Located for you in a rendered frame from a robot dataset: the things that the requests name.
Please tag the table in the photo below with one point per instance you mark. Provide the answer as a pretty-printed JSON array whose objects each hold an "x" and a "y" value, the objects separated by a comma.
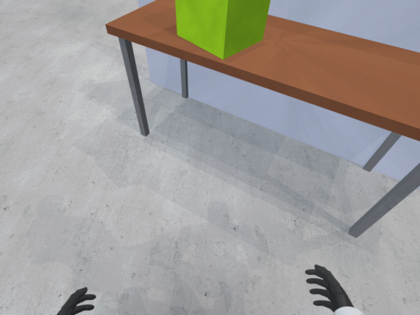
[{"x": 366, "y": 80}]

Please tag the robot left hand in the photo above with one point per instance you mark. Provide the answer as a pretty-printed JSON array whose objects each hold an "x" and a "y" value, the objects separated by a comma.
[{"x": 71, "y": 308}]

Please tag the robot right hand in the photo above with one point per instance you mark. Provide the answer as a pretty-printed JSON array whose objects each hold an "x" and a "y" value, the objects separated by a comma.
[{"x": 334, "y": 292}]

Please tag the carton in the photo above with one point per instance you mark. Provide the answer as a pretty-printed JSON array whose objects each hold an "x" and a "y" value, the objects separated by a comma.
[{"x": 222, "y": 27}]

